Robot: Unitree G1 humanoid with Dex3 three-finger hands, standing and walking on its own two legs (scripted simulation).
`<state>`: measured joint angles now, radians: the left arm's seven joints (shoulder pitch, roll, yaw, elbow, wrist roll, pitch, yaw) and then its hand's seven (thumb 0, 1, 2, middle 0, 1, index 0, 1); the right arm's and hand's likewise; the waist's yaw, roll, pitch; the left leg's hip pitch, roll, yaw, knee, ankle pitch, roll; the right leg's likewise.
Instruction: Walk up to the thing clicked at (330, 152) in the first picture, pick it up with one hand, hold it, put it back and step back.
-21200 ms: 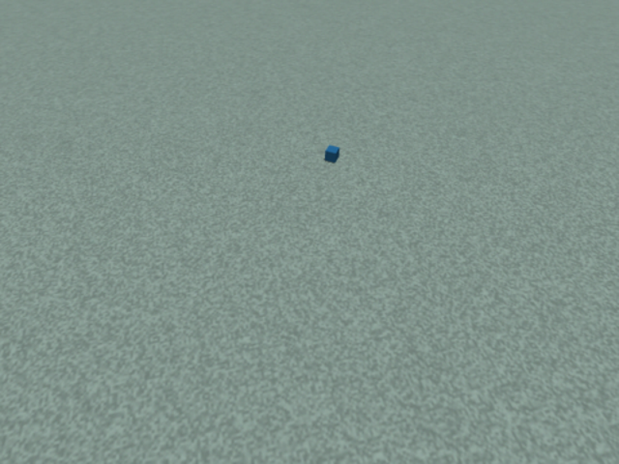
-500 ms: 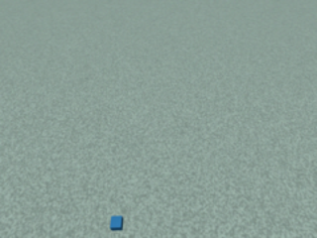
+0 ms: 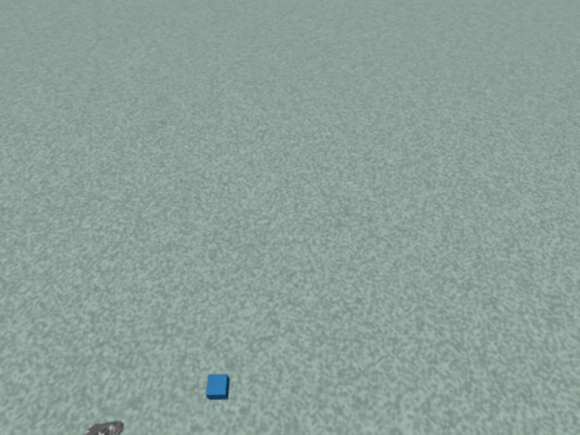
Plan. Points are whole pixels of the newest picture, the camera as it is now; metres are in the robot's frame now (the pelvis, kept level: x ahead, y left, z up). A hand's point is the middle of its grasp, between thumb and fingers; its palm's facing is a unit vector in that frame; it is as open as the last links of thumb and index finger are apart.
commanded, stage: rise first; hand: left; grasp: from above
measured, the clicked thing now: (218, 386) +0.39 +0.24 -0.75
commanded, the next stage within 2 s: none
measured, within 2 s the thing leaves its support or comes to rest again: neither
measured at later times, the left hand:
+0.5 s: hand out of the picture +0.13 +0.26 -0.22, palm faces -0.16 -0.87 -0.46, open 13.7 cm
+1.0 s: hand (160, 432) +0.21 +0.29 -0.41, palm faces -0.43 -0.50 -0.76, open 13.7 cm
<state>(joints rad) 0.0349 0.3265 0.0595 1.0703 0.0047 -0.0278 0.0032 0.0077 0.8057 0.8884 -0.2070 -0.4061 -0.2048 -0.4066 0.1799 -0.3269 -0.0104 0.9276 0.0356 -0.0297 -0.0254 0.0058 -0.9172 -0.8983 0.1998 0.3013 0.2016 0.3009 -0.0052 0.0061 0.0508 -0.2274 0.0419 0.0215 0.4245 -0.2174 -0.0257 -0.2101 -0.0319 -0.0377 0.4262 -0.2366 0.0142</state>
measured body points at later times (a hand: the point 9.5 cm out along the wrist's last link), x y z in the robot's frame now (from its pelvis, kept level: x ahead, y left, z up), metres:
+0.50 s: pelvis -0.01 +0.01 -0.08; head +0.08 +0.02 +0.36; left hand +0.14 +0.31 -0.19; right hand +0.13 -0.25 -0.18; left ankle +0.00 +0.14 -0.74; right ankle -0.01 -0.13 -0.74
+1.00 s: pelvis -0.06 +0.01 -0.26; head +0.12 +0.02 +0.15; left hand +0.23 +0.31 -0.36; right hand +0.14 -0.26 -0.38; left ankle +0.00 +0.14 -0.74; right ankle -0.01 -0.13 -0.74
